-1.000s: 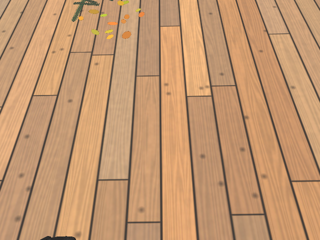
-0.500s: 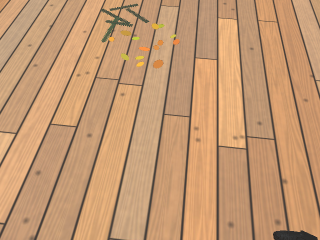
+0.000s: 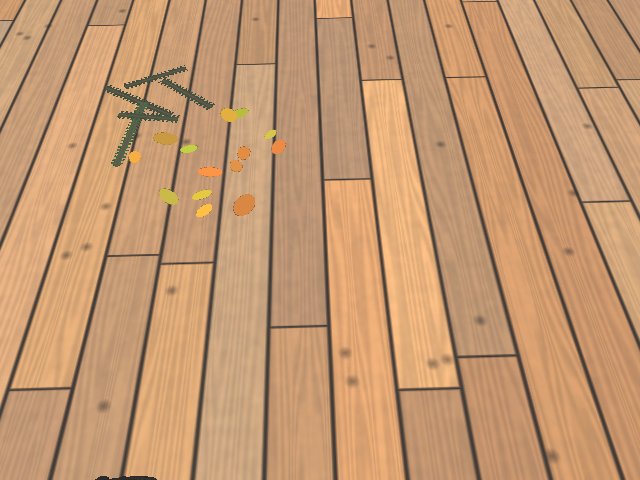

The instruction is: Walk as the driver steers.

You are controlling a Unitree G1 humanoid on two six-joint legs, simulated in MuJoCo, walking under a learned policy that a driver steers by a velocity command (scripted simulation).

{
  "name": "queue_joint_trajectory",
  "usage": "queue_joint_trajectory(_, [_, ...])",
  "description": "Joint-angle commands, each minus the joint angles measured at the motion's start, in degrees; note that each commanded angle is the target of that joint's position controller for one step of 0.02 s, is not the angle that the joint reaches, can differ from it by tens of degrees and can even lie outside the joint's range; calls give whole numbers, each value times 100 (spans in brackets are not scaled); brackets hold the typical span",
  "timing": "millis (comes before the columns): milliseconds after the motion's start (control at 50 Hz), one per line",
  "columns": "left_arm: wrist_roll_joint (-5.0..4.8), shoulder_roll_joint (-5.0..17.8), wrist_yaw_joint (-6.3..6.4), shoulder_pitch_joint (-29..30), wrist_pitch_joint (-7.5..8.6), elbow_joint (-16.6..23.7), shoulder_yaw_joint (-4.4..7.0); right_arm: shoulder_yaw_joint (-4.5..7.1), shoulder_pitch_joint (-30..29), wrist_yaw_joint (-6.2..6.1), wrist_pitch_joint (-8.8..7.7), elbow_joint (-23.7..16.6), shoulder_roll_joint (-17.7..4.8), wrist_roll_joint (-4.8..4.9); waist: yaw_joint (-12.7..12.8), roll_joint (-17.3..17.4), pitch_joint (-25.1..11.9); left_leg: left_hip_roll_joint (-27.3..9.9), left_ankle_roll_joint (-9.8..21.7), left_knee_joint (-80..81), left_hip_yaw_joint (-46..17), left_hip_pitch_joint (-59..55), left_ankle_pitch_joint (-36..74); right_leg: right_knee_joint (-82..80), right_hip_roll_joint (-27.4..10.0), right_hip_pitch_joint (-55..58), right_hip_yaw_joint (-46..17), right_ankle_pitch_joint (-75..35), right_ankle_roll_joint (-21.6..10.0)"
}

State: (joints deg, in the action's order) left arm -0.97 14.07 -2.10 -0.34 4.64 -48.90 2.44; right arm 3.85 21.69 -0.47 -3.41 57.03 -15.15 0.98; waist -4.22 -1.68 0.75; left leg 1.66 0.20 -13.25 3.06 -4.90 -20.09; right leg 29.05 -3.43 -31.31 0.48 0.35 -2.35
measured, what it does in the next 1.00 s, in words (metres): walks ahead: right foot, then left foot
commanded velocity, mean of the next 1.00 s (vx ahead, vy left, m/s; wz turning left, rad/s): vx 0.49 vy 0.00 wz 0.03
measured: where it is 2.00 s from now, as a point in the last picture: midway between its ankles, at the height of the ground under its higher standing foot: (296, 356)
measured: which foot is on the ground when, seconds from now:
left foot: down 0.00-0.04, up 0.06-0.56, down 0.58-1.00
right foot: up 0.00-0.02, down 0.04-0.60, up 0.62-1.00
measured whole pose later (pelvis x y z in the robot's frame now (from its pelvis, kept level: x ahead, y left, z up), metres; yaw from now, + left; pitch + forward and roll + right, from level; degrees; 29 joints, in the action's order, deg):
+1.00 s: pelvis +0.56 +0.02 +0.01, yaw +3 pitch +2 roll +1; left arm -0.3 14.7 -0.6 -0.1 4.7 -50.4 3.5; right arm 3.3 21.2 -0.5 -4.0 57.1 -13.5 0.7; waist -4.9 -2.3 1.1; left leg 3.0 2.2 -14.0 0.8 0.5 -15.1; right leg 31.1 -5.1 -35.5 -2.8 -4.6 0.6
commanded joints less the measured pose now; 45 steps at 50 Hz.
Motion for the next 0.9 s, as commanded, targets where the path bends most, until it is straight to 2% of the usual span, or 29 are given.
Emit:
queue_joint_trajectory(20, [11,999,9,-1009,96,-28,363,179,-189,-49,55,-238,-915,8,913,604,-516,-1345,696,-1513,-363,273,4483,-167,301,1663,253,310,-344])
queue_joint_trajectory(40, [80,1400,59,-2061,89,-277,492,78,-105,-59,66,-363,-713,-80,1237,84,-1357,-1004,496,-3198,-108,1355,3327,37,-517,3426,-671,230,-681])
queue_joint_trajectory(60, [71,1861,55,-2509,49,-430,597,-144,582,15,-61,-415,50,-115,904,-1455,-2063,112,77,-5298,-105,3746,-130,-567,-1811,5401,-3430,1411,-1655])
queue_joint_trajectory(80, [5,1297,48,-2440,53,-397,427,-49,250,42,-209,-366,-428,0,1091,-1130,-2087,24,144,-6094,-925,4471,-1302,-1171,-1826,5418,-4162,2157,-1614])
queue_joint_trajectory(100, [13,1054,69,-1936,82,-298,345,48,-287,65,-314,-540,-783,158,1042,-873,-1248,-286,265,-6274,-924,4915,-926,-1245,-1651,4747,-3353,2029,-1343])
queue_joint_trajectory(120, [62,902,81,-1508,98,-187,296,44,-619,36,-353,-609,-788,170,897,-407,-823,-601,307,-6053,-770,4786,-393,-1348,-1441,3971,-2676,1542,-1193])
queue_joint_trajectory(140, [114,739,70,-1200,114,-151,249,78,-785,2,-339,-622,-754,85,740,-190,-444,-792,285,-5664,-704,4560,-35,-1515,-1261,3218,-2183,975,-1127])
queue_joint_trajectory(160, [174,593,65,-1055,140,-147,198,108,-695,-9,-276,-595,-704,38,540,-277,-367,-951,284,-5409,-757,4173,201,-1661,-1109,2762,-1855,640,-1054])
queue_joint_trajectory(180, [178,567,51,-1035,148,-173,191,99,-587,-8,-202,-563,-571,24,439,-319,-322,-988,262,-5237,-750,3944,300,-1818,-1046,2505,-1684,510,-1065])
queue_joint_trajectory(220, [128,700,73,-1142,177,-255,218,80,-626,-18,-92,-582,-401,0,357,-247,-164,-1060,172,-4814,-685,3937,460,-2076,-1025,2223,-1375,276,-1142])
queue_joint_trajectory(260, [120,866,140,-1305,176,-333,260,85,-1010,-28,-55,-716,-407,-52,410,-123,11,-1085,46,-4221,-652,4270,990,-2247,-1017,2229,-1154,89,-1176])
queue_joint_trajectory(300, [105,899,197,-1443,146,-397,263,80,-1351,-6,-63,-812,-375,-73,486,-107,94,-1052,-22,-3544,-607,4391,1678,-2307,-894,2312,-859,-50,-1072])
queue_joint_trajectory(380, [44,929,242,-1805,111,-555,257,6,-2131,74,-112,-993,-242,-31,741,-127,265,-794,-31,-2311,-328,4055,2612,-2344,-681,2372,-379,-48,-882])
queue_joint_trajectory(440, [14,952,247,-2137,39,-737,269,-28,-2583,159,-138,-1149,-260,9,886,-128,403,-701,31,-1877,-315,4167,2526,-2161,-884,2916,-376,-89,-878])
queue_joint_trajectory(480, [0,999,266,-2225,-30,-816,298,-28,-2741,229,-172,-1256,-327,21,857,-163,439,-668,155,-1681,-353,4249,2187,-1921,-1088,3350,-431,-352,-825])
queue_joint_trajectory(520, [-9,1081,289,-2145,-91,-825,336,17,-2546,274,-202,-1251,-478,29,660,-264,299,-553,306,-1556,-284,3876,1757,-1570,-1206,3619,-445,-1058,-715])
queue_joint_trajectory(540, [-14,1127,296,-2019,-118,-797,350,82,-2180,273,-213,-1163,-608,19,425,-348,67,-383,404,-1499,-132,3290,1603,-1153,-1151,3633,-365,-1966,-639])
queue_joint_trajectory(560, [-14,1054,299,-1911,-151,-768,322,205,-1379,249,-211,-908,-802,-2,16,-298,-399,-201,550,-1402,30,2204,1670,-258,-900,3447,-154,-2691,-507])
queue_joint_trajectory(580, [48,867,305,-1917,-160,-670,237,339,-308,198,-203,-619,-1143,-57,-364,-4,-1172,-693,826,-1640,-504,495,1778,1182,-593,2531,67,-1992,-327])
queue_joint_trajectory(600, [109,209,242,-2566,-49,-577,35,480,348,167,-161,-470,-1730,-113,-174,1368,-2012,-2151,1762,-1315,-3099,-1748,937,3486,391,157,276,619,117])
queue_joint_trajectory(620, [38,374,203,-2414,100,-649,53,332,380,185,-146,-457,-1286,-52,-254,1542,-2306,-2438,1933,-447,-4489,-1943,225,4376,615,-690,-532,3275,93])
queue_joint_trajectory(640, [-137,862,169,-1877,199,-498,188,229,-121,178,-168,-529,-994,-23,-205,1213,-1422,-2235,1618,-352,-3730,-1255,-57,4747,242,-1238,-661,3041,-31])
queue_joint_trajectory(660, [-178,891,185,-1506,237,-409,193,171,-595,167,-180,-656,-807,-50,-65,844,-869,-2013,1425,-227,-2972,-404,196,4563,-80,-1226,-496,2500,-94])
queue_joint_trajectory(680, [-114,848,226,-1335,219,-395,220,115,-949,184,-195,-699,-627,-103,104,569,-434,-1802,1330,-15,-2411,434,621,4170,-293,-1006,-395,2071,-79])
queue_joint_trajectory(720, [-30,645,264,-1534,66,-464,246,50,-1190,211,-234,-693,-429,-175,434,725,-222,-1511,1212,328,-1800,1324,1121,3651,-519,-319,-439,1628,-44])
queue_joint_trajectory(760, [4,468,280,-1521,-38,-448,228,77,-1056,190,-269,-610,-555,-139,511,659,-113,-1470,1304,553,-1481,1585,1492,3282,-569,-285,-376,1394,47])
queue_joint_trajectory(800, [51,497,293,-1142,-63,-301,243,116,-847,119,-278,-516,-720,-136,462,519,37,-1475,1349,683,-1287,1511,1793,2670,-587,-652,-365,849,163])
queue_joint_trajectory(840, [92,475,273,-735,-39,-161,240,115,-647,59,-254,-440,-741,-105,365,467,120,-1364,1271,713,-1080,1427,2010,1945,-541,-764,-327,178,241])
queue_joint_trajectory(900, [72,371,219,-68,20,37,193,118,-335,10,-212,-337,-778,-44,181,466,251,-1165,1142,689,-877,1434,1986,850,-273,-481,-179,-547,309])
Velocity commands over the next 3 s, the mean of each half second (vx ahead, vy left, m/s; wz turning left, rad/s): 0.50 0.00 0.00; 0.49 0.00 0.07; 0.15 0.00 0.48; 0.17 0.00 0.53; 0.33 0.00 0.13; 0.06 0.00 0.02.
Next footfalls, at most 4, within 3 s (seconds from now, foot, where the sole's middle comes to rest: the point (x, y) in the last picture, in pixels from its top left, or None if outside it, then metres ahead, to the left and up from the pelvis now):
0.04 right None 0.20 -0.12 -0.77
0.58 left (259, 471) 0.50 0.12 -0.77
1.08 right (354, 333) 0.81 -0.10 -0.77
1.52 left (249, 375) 0.72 0.14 -0.77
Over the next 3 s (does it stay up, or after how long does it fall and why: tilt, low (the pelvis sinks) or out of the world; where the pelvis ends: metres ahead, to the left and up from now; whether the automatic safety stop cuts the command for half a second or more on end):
stays up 0.97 0.25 0.01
